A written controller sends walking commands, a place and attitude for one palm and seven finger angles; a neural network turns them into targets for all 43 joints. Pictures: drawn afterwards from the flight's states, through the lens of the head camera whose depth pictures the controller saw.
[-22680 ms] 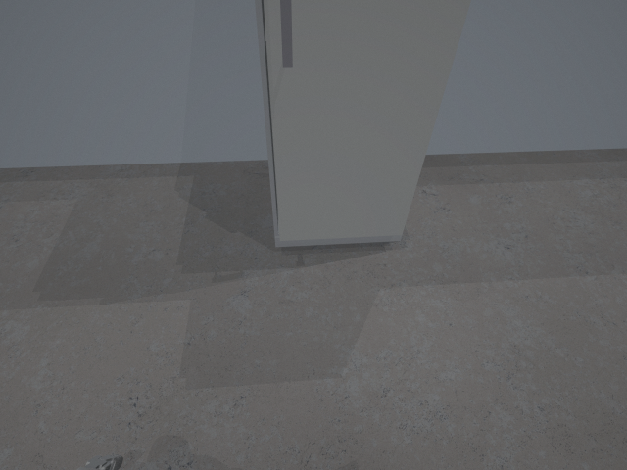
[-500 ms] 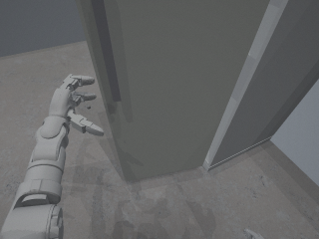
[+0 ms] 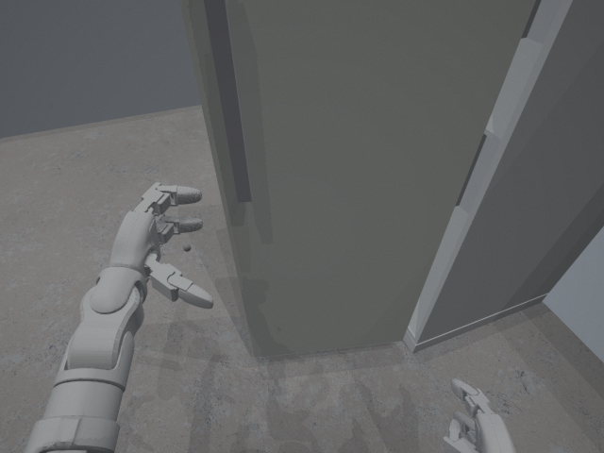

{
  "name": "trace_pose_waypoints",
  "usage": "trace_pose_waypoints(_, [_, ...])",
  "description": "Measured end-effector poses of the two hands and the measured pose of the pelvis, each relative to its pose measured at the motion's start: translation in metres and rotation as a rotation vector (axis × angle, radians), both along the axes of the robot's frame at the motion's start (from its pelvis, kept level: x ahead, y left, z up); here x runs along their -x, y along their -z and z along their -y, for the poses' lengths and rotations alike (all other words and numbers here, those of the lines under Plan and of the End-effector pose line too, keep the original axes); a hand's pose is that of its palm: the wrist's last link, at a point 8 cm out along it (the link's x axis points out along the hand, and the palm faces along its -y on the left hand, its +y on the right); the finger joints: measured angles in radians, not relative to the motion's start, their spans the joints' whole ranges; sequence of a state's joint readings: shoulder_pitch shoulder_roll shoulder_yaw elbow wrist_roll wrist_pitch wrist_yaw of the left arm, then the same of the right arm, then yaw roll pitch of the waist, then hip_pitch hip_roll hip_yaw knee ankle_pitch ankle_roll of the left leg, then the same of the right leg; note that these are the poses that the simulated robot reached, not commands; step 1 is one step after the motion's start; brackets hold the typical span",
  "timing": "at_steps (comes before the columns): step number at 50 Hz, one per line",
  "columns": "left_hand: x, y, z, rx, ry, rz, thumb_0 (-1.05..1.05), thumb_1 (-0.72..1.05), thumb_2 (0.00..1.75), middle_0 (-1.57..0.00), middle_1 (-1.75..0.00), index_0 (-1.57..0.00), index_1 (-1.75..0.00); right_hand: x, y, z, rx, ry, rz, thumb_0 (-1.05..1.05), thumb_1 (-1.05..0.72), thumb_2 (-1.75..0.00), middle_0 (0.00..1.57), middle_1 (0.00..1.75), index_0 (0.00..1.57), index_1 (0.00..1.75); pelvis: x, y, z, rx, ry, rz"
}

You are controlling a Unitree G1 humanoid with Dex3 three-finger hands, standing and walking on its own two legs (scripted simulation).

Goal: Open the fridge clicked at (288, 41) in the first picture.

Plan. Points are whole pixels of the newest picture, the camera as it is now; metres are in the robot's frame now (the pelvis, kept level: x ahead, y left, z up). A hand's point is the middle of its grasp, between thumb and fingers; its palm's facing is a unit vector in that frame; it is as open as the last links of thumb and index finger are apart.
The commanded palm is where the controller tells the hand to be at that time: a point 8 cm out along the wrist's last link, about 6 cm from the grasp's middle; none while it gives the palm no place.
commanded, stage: draw the hand back to the body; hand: left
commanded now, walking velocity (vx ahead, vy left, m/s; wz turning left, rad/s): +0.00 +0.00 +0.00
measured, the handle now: (228, 78) +0.53 +0.16 +0.26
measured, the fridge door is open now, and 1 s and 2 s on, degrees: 76 76 76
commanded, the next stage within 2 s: step back with the hand held close in 1.56 s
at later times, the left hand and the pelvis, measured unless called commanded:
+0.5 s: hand (147, 257) +0.28 +0.22 +0.15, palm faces +0.28 -0.96 -0.02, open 14.5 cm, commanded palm +0.24 +0.26 +0.16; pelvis +0.00 -0.01 +0.00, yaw +0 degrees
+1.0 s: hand (86, 290) +0.23 +0.26 +0.16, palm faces +0.41 -0.85 -0.34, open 10.6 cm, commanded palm +0.18 +0.30 +0.17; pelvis +0.02 +0.01 +0.01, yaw -1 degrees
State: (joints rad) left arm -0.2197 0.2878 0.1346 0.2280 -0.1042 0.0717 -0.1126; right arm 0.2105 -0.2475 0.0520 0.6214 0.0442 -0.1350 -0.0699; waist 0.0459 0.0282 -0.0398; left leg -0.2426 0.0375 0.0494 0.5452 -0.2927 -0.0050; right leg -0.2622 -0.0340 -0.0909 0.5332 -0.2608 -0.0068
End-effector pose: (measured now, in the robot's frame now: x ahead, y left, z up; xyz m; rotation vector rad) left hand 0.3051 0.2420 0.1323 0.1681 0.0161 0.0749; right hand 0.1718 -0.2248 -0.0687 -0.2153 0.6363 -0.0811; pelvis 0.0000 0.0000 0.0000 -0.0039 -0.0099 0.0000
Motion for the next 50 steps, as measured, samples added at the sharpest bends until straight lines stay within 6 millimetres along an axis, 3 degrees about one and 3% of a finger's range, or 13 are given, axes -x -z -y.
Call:
trace_pose_waypoints(4, [0.001,-0.007,-0.01,0.246,-0.154,0.073,-0.02,-0.55,0.2,-0.26,-1.15,-0.26,-1.15,0.0,0.001,0.003,0.011,-0.002,-0.003,0.01,-0.9,-0.9,0.2,0.3,0.2,0.3,0.001,-0.001,0.005,0.001,-0.008,0.003])
trace_pose_waypoints(9, [0.011,-0.012,-0.005,0.141,-0.2,0.07,-0.01,-0.55,0.2,-0.25,-1.15,-0.25,-1.15,0.002,0.004,0.005,-0.009,-0.014,0.002,0.01,-0.9,-0.9,0.2,0.3,0.2,0.3,-0.001,-0.001,0.008,-0.003,-0.004,0.005])
trace_pose_waypoints(13, [0.019,-0.01,0.001,0.161,-0.164,0.044,-0.01,-0.55,0.2,-0.25,-1.15,-0.25,-1.15,0.004,0.005,0.007,-0.01,0.001,-0.002,0.01,-0.9,-0.9,0.2,0.3,0.21,0.3,-0.002,-0.002,0.011,-0.006,0.004,0.015])
trace_pose_waypoints(26, [0.059,-0.022,-0.02,0.099,-0.214,0.077,-0.01,-0.5,0.22,-0.25,-1.12,-0.25,-1.12,-0.004,-0.003,0.012,0.002,-0.006,0.054,0.01,-0.9,-0.9,0.2,0.3,0.2,0.3,-0.004,-0.004,0.013,-0.006,0.006,0.043])
trace_pose_waypoints(33, [0.086,-0.024,-0.034,-0.127,-0.28,0.108,-0.01,-0.33,0.31,-0.25,-1.02,-0.25,-1.02,-0.006,-0.005,0.009,0.019,-0.019,0.028,0.01,-0.9,-0.9,0.2,0.3,0.2,0.3,-0.003,-0.008,0.01,-0.005,0.008,0.058])
trace_pose_waypoints(50, [0.114,-0.038,-0.057,-0.227,-0.316,0.171,0.0,0.26,0.59,-0.23,-0.67,-0.23,-0.68,-0.01,-0.001,-0.014,0.01,-0.02,-0.026,0.01,-0.9,-0.9,0.2,0.3,0.21,0.3,-0.016,-0.01,-0.007,-0.001,0.014,0.076])
